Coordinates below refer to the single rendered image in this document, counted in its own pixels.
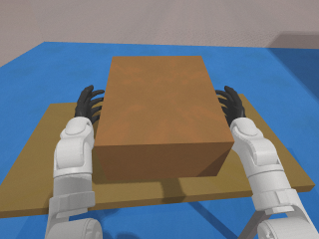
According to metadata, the right robot hand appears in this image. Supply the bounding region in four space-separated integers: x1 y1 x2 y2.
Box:
215 86 246 127

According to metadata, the robot right forearm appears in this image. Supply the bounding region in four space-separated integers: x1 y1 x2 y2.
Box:
229 118 319 237

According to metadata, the table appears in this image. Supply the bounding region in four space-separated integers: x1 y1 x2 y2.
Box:
0 94 316 239

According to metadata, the left robot hand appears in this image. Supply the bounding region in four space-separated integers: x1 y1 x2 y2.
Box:
74 85 105 124

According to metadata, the robot left forearm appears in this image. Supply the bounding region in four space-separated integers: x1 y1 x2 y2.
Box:
44 117 96 239

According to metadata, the robot right upper arm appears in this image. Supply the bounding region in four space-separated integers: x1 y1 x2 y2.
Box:
257 216 319 239

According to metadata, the robot left upper arm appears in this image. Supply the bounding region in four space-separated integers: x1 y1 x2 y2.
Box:
46 217 103 239

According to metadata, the carton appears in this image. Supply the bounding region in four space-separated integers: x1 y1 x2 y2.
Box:
94 56 235 181

